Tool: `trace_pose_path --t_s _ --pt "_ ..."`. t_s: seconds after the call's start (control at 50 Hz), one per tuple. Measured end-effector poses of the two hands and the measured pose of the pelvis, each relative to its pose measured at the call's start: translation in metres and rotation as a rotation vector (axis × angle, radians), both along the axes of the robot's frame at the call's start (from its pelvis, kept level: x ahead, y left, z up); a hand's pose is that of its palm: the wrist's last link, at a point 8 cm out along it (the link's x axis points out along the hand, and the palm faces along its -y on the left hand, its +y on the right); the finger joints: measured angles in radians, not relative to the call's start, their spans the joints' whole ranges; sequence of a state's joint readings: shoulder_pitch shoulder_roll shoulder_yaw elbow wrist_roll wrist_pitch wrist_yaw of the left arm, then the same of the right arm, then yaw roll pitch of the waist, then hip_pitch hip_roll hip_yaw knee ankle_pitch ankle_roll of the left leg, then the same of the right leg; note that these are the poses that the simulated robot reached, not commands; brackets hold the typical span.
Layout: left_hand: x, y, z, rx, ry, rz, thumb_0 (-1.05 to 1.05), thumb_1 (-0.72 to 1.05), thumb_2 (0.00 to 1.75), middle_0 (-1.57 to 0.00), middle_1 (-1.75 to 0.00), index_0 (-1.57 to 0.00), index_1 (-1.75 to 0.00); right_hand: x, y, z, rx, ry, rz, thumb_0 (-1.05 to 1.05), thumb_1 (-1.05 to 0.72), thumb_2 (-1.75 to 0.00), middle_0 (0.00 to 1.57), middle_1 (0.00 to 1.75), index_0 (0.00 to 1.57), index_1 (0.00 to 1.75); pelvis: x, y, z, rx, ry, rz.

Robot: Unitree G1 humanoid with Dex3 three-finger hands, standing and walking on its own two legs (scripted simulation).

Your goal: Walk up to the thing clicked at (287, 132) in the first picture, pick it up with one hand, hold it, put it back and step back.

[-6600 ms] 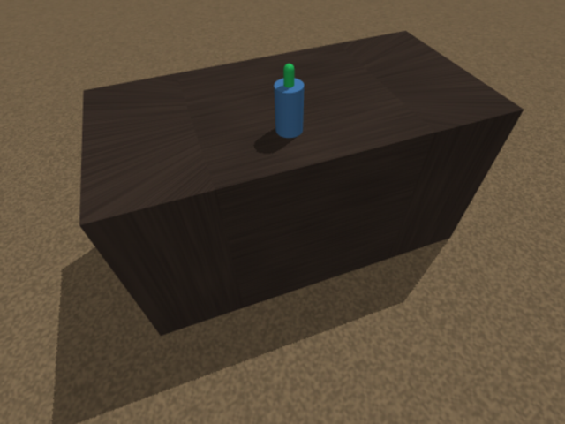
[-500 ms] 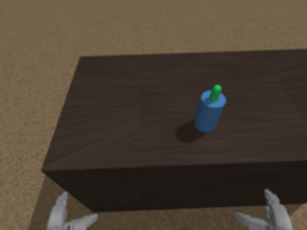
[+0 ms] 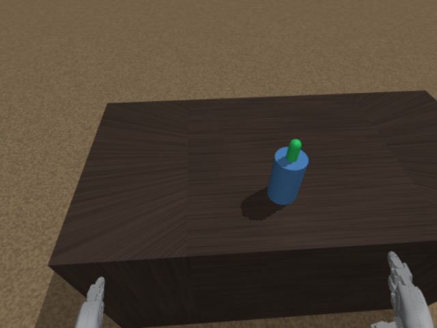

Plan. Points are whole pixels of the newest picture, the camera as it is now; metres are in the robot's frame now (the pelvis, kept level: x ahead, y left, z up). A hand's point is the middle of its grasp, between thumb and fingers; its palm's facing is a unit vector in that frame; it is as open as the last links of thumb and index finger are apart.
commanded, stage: rise first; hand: right
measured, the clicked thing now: (288, 169) +0.49 -0.16 -0.03
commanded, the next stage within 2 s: go down in 0.76 s
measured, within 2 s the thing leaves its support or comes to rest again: neither
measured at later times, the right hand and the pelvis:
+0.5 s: hand (379, 306) +0.17 -0.23 +0.01, palm faces +0.21 +0.92 -0.33, open 17.7 cm; pelvis -0.01 +0.00 +0.00, yaw +0 degrees
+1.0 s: hand (391, 302) +0.16 -0.24 +0.04, palm faces +0.25 +0.90 -0.35, open 17.4 cm; pelvis -0.02 +0.00 +0.00, yaw -1 degrees
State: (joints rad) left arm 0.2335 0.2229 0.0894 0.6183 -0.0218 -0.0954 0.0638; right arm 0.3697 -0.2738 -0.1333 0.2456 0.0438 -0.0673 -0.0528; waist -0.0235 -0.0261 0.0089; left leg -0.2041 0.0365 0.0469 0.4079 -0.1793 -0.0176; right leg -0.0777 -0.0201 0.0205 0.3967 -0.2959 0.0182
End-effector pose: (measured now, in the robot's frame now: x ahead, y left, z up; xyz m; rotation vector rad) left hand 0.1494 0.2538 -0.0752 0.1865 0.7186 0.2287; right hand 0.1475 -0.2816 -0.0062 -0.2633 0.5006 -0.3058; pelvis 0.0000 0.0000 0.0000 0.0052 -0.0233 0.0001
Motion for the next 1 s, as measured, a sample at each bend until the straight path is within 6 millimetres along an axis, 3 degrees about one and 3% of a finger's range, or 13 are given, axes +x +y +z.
trace_pose_path --t_s 0.52,1.0 --pt "-0.013 0.000 -0.005 -0.012 0.006 0.001 -0.01 -0.54 0.07 -0.06 -0.05 -0.05 -0.06 -0.013 0.006 0.043 -0.051 -0.165 0.067 -0.01 0.59 -0.04 0.04 0.07 0.06 0.06 -0.012 -0.001 0.000 -0.002 -0.027 -0.003" --pt "-0.013 0.005 -0.012 -0.015 0.015 -0.008 -0.01 -0.53 0.06 -0.06 -0.06 -0.06 -0.06 -0.017 0.004 0.069 -0.107 -0.283 0.075 -0.01 0.53 -0.05 0.05 0.06 0.06 0.06 -0.016 0.002 -0.002 -0.004 -0.017 -0.010"
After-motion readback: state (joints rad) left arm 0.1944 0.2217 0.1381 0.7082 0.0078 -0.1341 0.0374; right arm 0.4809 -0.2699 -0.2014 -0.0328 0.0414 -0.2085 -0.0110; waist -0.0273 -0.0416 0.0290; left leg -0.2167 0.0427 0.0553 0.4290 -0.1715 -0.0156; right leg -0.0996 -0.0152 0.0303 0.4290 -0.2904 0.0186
